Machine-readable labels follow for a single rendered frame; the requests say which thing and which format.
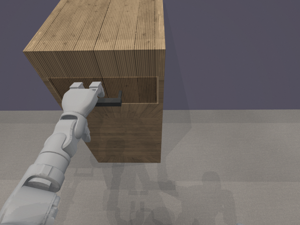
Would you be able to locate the handle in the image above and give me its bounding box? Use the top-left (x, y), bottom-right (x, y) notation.
top-left (95, 90), bottom-right (122, 106)

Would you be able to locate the robot left forearm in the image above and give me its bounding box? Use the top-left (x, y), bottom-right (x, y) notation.
top-left (0, 112), bottom-right (86, 223)

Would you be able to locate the drawer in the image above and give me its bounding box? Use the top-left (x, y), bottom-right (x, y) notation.
top-left (48, 76), bottom-right (157, 103)

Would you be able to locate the robot left upper arm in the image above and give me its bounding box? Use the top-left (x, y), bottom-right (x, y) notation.
top-left (0, 186), bottom-right (60, 225)

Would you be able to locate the cabinet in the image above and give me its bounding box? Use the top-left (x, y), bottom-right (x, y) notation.
top-left (23, 0), bottom-right (165, 163)

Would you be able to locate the left robot hand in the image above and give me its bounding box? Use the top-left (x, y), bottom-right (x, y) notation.
top-left (62, 82), bottom-right (105, 143)

